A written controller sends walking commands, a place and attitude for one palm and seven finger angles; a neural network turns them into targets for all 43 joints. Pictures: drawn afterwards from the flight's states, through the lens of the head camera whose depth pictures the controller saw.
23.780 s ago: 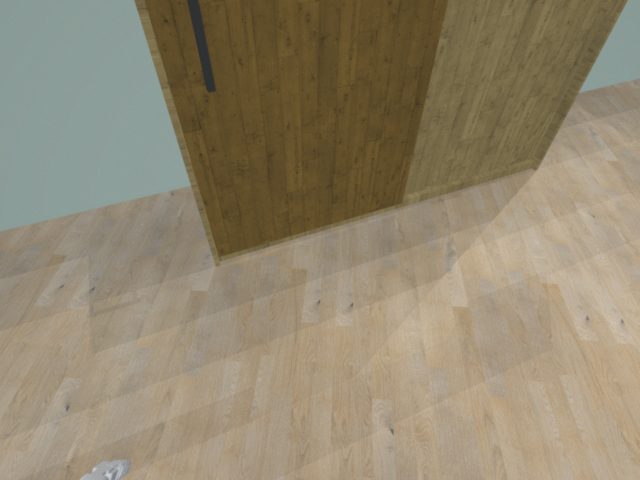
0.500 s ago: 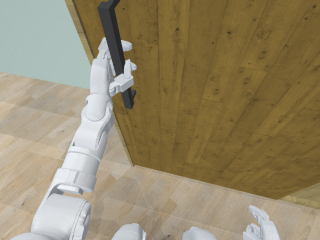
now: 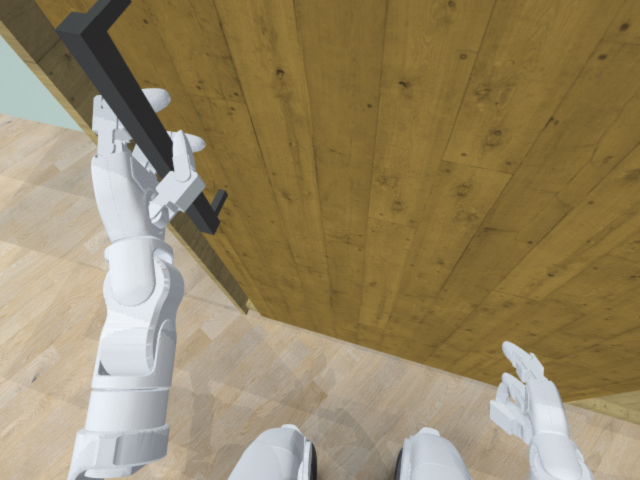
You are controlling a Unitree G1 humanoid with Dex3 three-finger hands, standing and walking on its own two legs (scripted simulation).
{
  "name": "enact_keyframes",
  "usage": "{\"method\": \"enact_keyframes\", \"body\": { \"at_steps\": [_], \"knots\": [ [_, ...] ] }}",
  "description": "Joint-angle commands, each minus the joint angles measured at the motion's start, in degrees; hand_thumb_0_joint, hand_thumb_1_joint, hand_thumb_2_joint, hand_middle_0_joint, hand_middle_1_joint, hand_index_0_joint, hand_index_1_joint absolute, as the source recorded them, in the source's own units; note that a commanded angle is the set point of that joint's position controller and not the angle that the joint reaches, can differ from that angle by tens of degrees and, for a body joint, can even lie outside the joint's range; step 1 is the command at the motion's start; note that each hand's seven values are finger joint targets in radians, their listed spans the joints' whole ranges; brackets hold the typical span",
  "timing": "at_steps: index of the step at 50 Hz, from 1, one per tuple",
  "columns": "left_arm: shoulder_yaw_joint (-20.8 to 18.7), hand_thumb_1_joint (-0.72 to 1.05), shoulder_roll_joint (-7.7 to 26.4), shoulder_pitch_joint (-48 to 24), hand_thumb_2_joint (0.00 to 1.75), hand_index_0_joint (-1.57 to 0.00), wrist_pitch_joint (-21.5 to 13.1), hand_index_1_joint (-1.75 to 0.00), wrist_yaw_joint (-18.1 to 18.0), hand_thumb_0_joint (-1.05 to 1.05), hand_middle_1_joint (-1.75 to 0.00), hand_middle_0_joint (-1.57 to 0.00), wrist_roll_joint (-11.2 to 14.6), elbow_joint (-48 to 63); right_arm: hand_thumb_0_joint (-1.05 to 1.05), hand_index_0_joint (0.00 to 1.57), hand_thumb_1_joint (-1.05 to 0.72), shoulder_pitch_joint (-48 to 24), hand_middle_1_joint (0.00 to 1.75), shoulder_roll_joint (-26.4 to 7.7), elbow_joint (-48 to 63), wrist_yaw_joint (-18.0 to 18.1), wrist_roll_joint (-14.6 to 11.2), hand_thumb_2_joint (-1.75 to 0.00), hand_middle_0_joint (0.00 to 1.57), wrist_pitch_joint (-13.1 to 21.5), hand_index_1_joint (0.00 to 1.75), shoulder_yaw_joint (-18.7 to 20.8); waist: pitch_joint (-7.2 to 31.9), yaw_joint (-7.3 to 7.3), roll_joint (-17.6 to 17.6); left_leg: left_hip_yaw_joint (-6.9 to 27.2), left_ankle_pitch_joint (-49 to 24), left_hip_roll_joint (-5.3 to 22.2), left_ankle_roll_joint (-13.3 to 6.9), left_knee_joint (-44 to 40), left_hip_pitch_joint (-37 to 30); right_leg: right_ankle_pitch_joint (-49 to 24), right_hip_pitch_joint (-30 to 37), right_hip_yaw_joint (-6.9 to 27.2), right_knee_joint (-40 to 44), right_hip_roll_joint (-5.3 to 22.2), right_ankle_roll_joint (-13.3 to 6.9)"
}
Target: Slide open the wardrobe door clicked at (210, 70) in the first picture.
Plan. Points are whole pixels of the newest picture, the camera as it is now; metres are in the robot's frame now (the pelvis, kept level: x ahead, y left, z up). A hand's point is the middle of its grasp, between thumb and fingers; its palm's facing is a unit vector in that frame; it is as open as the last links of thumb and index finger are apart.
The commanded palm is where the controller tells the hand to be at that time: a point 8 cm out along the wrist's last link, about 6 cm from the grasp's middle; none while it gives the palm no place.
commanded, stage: step sideways, sliding the door along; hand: left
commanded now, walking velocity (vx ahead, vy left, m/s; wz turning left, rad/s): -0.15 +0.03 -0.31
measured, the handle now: (174, 142) +0.41 +0.21 +0.15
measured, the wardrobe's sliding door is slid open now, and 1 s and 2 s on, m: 0.06 0.33 0.53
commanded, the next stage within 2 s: none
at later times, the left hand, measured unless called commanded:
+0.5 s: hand (340, 213) +0.34 +0.03 +0.15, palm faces +0.24 -0.97 -0.05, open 6.4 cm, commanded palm +0.30 +0.01 +0.15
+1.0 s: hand (469, 252) +0.31 -0.08 +0.15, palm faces +0.01 -1.00 -0.08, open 6.2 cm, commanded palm +0.28 -0.09 +0.14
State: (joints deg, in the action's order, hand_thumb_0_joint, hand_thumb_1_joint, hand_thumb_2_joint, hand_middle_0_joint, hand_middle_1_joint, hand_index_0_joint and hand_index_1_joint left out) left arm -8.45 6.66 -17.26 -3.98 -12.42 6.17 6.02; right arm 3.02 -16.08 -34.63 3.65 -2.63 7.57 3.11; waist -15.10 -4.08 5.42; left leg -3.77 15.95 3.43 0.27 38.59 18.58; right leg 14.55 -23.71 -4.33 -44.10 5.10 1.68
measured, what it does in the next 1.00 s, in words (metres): steps to the right: right foot, then left foot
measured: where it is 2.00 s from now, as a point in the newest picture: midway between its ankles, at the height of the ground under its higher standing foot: outside the picture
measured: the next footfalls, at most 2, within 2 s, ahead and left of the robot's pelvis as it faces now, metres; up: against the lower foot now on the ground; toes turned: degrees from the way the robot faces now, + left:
right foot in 0.36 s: +0.11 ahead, -0.19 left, +0.00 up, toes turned -11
left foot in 0.68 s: +0.05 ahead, +0.03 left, +0.00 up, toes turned -1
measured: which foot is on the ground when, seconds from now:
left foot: down 0.00-0.40, up 0.42-0.66, down 0.68-1.00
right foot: up 0.00-0.34, down 0.36-0.68, up 0.70-1.00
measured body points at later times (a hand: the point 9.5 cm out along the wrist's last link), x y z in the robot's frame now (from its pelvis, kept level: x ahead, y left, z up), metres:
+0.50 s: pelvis +0.02 -0.11 +0.01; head +0.12 -0.14 +0.45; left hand +0.32 +0.08 +0.16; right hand +0.25 -0.30 -0.09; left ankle -0.01 +0.07 -0.65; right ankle +0.07 -0.18 -0.72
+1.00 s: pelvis -0.07 -0.18 +0.01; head +0.00 -0.18 +0.46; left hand +0.30 -0.03 +0.16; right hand +0.05 -0.41 -0.10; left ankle +0.01 +0.03 -0.72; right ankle -0.13 -0.35 -0.69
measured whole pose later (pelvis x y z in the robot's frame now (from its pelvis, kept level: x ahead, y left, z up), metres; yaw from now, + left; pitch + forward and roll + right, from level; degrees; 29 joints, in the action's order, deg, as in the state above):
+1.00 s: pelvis -0.07 -0.18 +0.01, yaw -14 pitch -1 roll -4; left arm -4.7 11.5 -12.9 -3.6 -8.5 3.6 3.6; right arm 11.4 -8.4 -33.5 -0.3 -1.5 3.2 -0.3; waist -9.6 -5.0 3.4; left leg -5.3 10.3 19.0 8.8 28.9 16.4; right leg 22.0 -17.2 -1.5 -42.1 2.8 3.0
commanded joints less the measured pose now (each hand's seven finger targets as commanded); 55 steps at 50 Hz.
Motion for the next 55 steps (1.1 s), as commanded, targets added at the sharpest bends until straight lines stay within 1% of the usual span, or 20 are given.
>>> {"method": "enact_keyframes", "body": {
  "at_steps": [1, 5, 12, 16, 18, 20, 21, 22, 24, 31, 32, 34, 35, 37, 41, 48, 51, 53, 54, 55],
  "knots": [
    [26.04, 0.90, -5.97, -17.16, 0.90, -0.45, -11.29, -1.40, 8.32, 0.00, -1.40, -0.45, -3.72, 24.58, 0.00, 0.20, -0.90, 1.16, 0.30, -4.76, 10.70, -3.56, -0.94, -0.90, 0.20, 2.77, 0.30, 2.67, 39.98, 4.45, 0.84, 13.19, -58.13, 23.97, -12.30, -6.89, -34.81, 18.70, -8.83, 7.39, -27.12, -2.17, -1.23],
    [29.07, 0.90, -7.62, -16.32, 0.90, -0.45, -10.00, -1.40, 7.82, 0.00, -1.40, -0.45, -3.99, 30.11, 0.00, 0.20, -0.90, 2.03, 0.30, -1.77, 10.38, -4.33, -0.28, -0.90, 0.20, 5.03, 0.30, 0.72, 31.51, 5.82, 10.51, 3.30, -56.97, 17.24, -8.58, -8.43, -33.79, 14.06, -12.33, 3.01, -21.70, -1.77, -0.45],
    [26.13, 0.90, -3.71, -7.11, 0.90, -0.45, -8.96, -1.40, 7.86, 0.00, -1.40, -0.45, -4.73, 31.41, 0.00, 0.20, -0.90, 3.36, 0.30, -0.72, 11.82, -4.93, 1.58, -0.90, 0.20, 4.69, 0.30, -0.98, 29.88, 5.68, 9.59, -1.07, -67.44, 17.32, -4.97, -6.19, -39.68, 5.23, -8.02, -0.81, -2.43, -4.48, 0.37],
    [22.54, 0.90, -0.08, -4.18, 0.90, -0.45, -9.12, -1.40, 7.70, 0.00, -1.40, -0.45, -4.65, 32.96, 0.00, 0.20, -0.90, 0.72, 0.30, 0.00, 12.14, -4.81, 1.38, -0.90, 0.20, 3.86, 0.30, -2.13, 28.79, 5.18, 8.60, -3.90, -61.58, 17.40, -3.21, -0.55, -32.31, -5.96, 3.39, -1.82, 11.36, -5.35, 0.38],
    [21.08, 0.90, 1.08, -1.63, 0.90, -0.45, -9.62, -1.40, 7.83, 0.00, -1.40, -0.45, -5.11, 33.86, 0.00, 0.20, -0.90, -1.10, 0.30, 1.25, 12.85, -4.70, 0.60, -0.90, 0.20, 3.23, 0.30, -2.70, 29.99, 3.98, -1.59, -3.67, -40.94, 13.75, -1.75, 8.16, -21.60, -28.97, 15.17, 0.69, 17.53, -2.15, -0.11],
    [16.92, 0.90, 5.05, 4.87, 0.90, -0.45, -9.05, -1.40, 6.90, 0.00, -1.40, -0.45, -5.51, 32.55, 0.00, 0.20, -0.90, -3.14, 0.30, 2.86, 13.31, -3.05, 0.94, -0.90, 0.20, 2.66, 0.30, -3.05, 30.49, 1.30, -24.53, -0.83, 24.43, -2.48, 2.32, 24.84, 1.22, -84.79, 25.54, 21.88, 16.32, 13.38, -8.02],
    [15.85, 0.90, 4.74, 9.70, 0.90, -0.45, -8.32, -1.40, 6.31, 0.00, -1.40, -0.45, -4.87, 29.37, 0.00, 0.20, -0.90, -0.58, 0.30, 1.23, 11.74, -2.89, 1.35, -0.90, 0.20, 2.49, 0.30, -1.62, 31.81, 1.36, -26.25, 4.30, 28.25, -3.61, 1.88, 29.24, 3.30, -86.74, 24.98, 23.58, 15.62, 15.07, -6.43],
    [18.79, 0.90, 2.53, 7.65, 0.90, -0.45, -9.50, -1.40, 6.96, 0.00, -1.40, -0.45, -4.45, 32.35, 0.00, 0.20, -0.90, -1.14, 0.30, 2.21, 11.96, -2.91, 1.18, -0.90, 0.20, 2.51, 0.30, -2.18, 31.59, 1.08, -24.28, 6.33, 26.02, -2.51, 1.56, 28.40, 4.31, -78.55, 25.88, 20.51, 15.02, 14.24, -5.06],
    [19.78, 0.90, 0.60, 3.14, 0.90, -0.45, -12.72, -1.40, 6.49, 0.00, -1.40, -0.45, -4.94, 38.47, 0.00, 0.20, -0.90, -2.59, 0.30, 4.13, 9.73, -3.27, 1.67, -0.90, 0.20, 2.65, 0.30, -4.06, 33.30, 3.20, -14.48, 5.95, 22.88, -1.78, 2.53, 23.30, 9.28, -73.68, 33.96, 19.40, 14.02, 12.95, -10.81],
    [22.42, 0.90, 0.76, 1.20, 0.90, -0.45, -14.67, -1.40, 7.21, 0.00, -1.40, -0.45, -5.64, 34.39, 0.00, 0.20, -0.90, -0.45, 0.30, 1.81, 10.78, -3.25, 1.58, -0.90, 0.20, -1.00, 0.30, -1.40, 37.63, 5.28, -13.22, -1.13, -3.43, 0.91, 2.07, -6.81, -14.01, -50.19, 19.46, 11.55, 11.54, 7.42, -8.14],
    [21.88, 0.90, 1.48, 0.93, 0.90, -0.45, -14.52, -1.40, 7.57, 0.00, -1.40, -0.45, -5.50, 33.12, 0.00, 0.20, -0.90, 0.74, 0.30, 1.24, 10.97, -3.00, 1.84, -0.90, 0.20, -1.34, 0.30, -0.86, 37.26, 6.06, -11.84, 1.40, -13.35, 5.67, -0.03, -11.49, -22.23, -40.13, 11.36, 9.68, 8.36, 5.46, -6.20],
    [20.23, 0.90, 1.91, -1.90, 0.90, -0.45, -13.76, -1.40, 8.42, 0.00, -1.40, -0.45, -5.50, 32.09, 0.00, 0.20, -0.90, -1.24, 0.30, -2.68, 12.89, -3.01, 2.25, -0.90, 0.20, -0.67, 0.30, 0.48, 34.18, 4.63, 8.03, 26.07, -55.72, 32.44, -13.13, -16.33, -27.26, 17.91, -8.28, 6.80, -14.22, -3.91, -0.32],
    [17.01, 0.90, 3.62, -2.34, 0.90, -0.45, -13.20, -1.40, 7.94, 0.00, -1.40, -0.45, -6.55, 28.10, 0.00, 0.20, -0.90, -2.05, 0.30, -2.97, 12.32, -3.23, 2.64, -0.90, 0.20, -0.33, 0.30, 0.36, 32.10, 3.96, 2.78, 22.21, -48.22, 32.33, -13.96, -16.13, -23.12, 16.50, -8.09, 11.43, -22.86, -4.68, -1.06],
    [15.86, 0.90, 3.68, -7.60, 0.90, -0.45, -11.95, -1.40, 8.08, 0.00, -1.40, -0.45, -5.75, 31.29, 0.00, 0.20, -0.90, -1.89, 0.30, -1.74, 11.39, -2.65, 3.46, -0.90, 0.20, -0.21, 0.30, -0.45, 28.13, 4.76, 7.60, 19.16, -43.18, 31.36, -13.49, -15.31, -20.69, 14.59, -12.03, 12.63, -26.40, -2.29, -0.27],
    [18.44, 0.90, 0.56, -10.04, 0.90, -0.45, -7.06, -1.40, 9.10, 0.00, -1.40, -0.45, -4.92, 22.33, 0.00, 0.20, -0.90, -0.57, 0.30, -4.47, 10.03, -3.61, 1.99, -0.90, 0.20, -1.34, 0.30, 0.99, 25.78, 4.26, 6.91, 2.51, -32.76, 22.13, -6.29, -15.95, -16.46, 5.02, -6.62, 5.95, -20.10, -2.44, 1.66],
    [17.00, 0.90, 1.45, -16.37, 0.90, -0.45, -6.98, -1.40, 8.67, 0.00, -1.40, -0.45, -3.80, 15.72, 0.00, 0.20, -0.90, 3.12, 0.30, -3.14, 9.49, -3.24, 0.92, -0.90, 0.20, -1.48, 0.30, 0.76, 27.82, 6.04, 14.22, -0.43, -33.12, 18.71, -3.87, -12.25, -18.83, 8.72, 6.14, -3.23, 6.56, -7.02, 1.77],
    [18.07, 0.90, 1.29, -19.76, 0.90, -0.45, -7.13, -1.40, 8.00, 0.00, -1.40, -0.45, -4.09, 14.65, 0.00, 0.20, -0.90, 2.64, 0.30, -1.59, 8.75, -3.37, -0.75, -0.90, 0.20, -0.07, 0.30, 0.09, 30.72, 5.27, 8.81, -1.98, -25.41, 12.45, -2.28, -2.89, -17.36, -8.26, 15.18, -2.63, 22.90, -5.75, 0.94],
    [18.21, 0.90, 3.15, -23.14, 0.90, -0.45, -7.16, -1.40, 7.18, 0.00, -1.40, -0.45, -4.72, 13.75, 0.00, 0.20, -0.90, -0.39, 0.30, 2.37, 9.62, -2.59, -1.16, -0.90, 0.20, -0.05, 0.30, -1.48, 30.88, 4.43, -13.50, -3.25, 9.14, 4.25, -3.15, 11.29, 1.53, -43.21, 24.78, 10.18, 22.55, 8.84, -5.22],
    [15.09, 0.90, 7.63, -23.40, 0.90, -0.45, -7.04, -1.40, 6.46, 0.00, -1.40, -0.45, -4.92, 12.81, 0.00, 0.20, -0.90, -2.07, 0.30, 2.02, 8.59, -1.74, -0.48, -0.90, 0.20, -0.22, 0.30, -1.44, 31.14, 2.43, -18.11, -2.37, 21.24, 0.50, -2.58, 21.95, 9.23, -55.53, 26.41, 14.27, 18.90, 13.61, -8.98],
    [12.84, 0.90, 9.36, -22.68, 0.90, -0.45, -6.95, -1.40, 6.31, 0.00, -1.40, -0.45, -4.29, 11.81, 0.00, 0.20, -0.90, -1.06, 0.30, -0.51, 6.82, -0.93, 0.23, -0.90, 0.20, -0.41, 0.30, -0.05, 32.63, 1.04, -28.92, 0.12, 24.44, 0.30, 0.31, 29.18, 13.45, -62.20, 32.61, 15.03, 15.34, 13.17, -9.97]
  ]
}}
